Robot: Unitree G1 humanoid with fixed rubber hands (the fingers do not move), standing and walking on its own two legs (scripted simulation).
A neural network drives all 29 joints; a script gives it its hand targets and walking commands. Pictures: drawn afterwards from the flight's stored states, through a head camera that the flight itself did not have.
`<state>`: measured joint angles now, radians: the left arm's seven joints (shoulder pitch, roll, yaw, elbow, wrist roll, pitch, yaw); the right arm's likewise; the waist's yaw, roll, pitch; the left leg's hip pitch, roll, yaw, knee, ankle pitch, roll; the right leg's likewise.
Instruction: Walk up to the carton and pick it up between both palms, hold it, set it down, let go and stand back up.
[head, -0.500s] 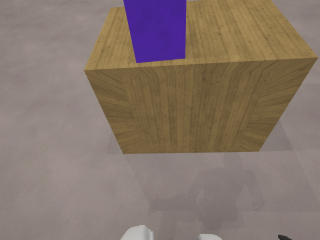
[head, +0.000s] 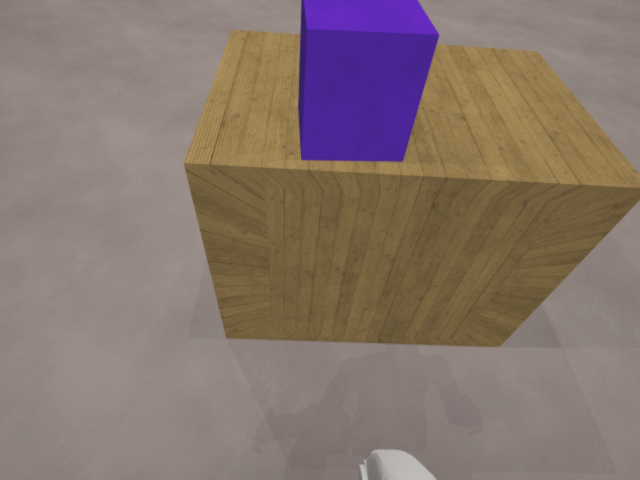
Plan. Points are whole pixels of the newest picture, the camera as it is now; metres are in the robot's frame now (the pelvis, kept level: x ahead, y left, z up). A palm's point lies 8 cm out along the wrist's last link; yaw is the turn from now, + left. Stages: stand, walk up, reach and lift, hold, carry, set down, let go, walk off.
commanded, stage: walk up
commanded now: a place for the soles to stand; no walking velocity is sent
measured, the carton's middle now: (354, 77) +0.79 -0.06 +0.10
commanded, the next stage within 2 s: none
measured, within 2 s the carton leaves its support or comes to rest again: neither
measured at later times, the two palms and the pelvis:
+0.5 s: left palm out of the picture +0.10 +0.26 -0.11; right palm out of the picture +0.08 -0.35 -0.12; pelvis +0.04 -0.04 -0.01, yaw -5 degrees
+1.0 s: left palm out of the picture +0.13 +0.26 -0.12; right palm out of the picture +0.10 -0.35 -0.11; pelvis +0.06 -0.04 -0.01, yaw -6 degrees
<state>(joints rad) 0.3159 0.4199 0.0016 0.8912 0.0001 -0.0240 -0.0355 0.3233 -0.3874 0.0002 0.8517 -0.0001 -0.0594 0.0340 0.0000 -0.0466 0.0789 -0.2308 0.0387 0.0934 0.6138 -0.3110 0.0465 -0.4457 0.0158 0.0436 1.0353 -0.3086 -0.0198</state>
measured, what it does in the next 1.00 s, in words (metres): steps on the spot: right foot, then left foot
